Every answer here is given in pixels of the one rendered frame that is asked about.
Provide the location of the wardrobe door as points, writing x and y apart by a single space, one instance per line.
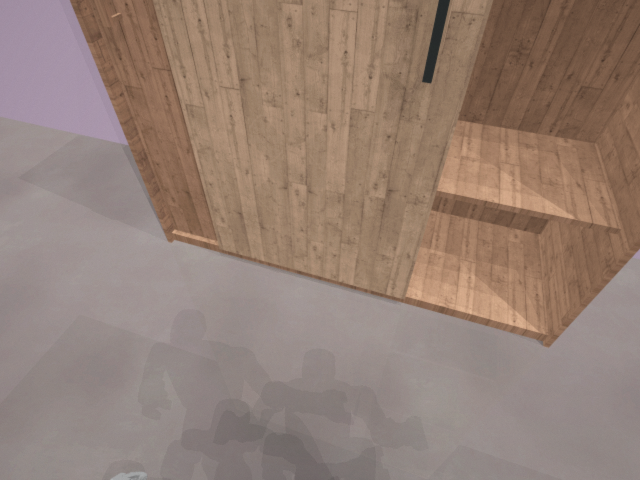
318 145
138 54

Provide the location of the handle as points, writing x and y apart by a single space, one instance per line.
104 13
436 37

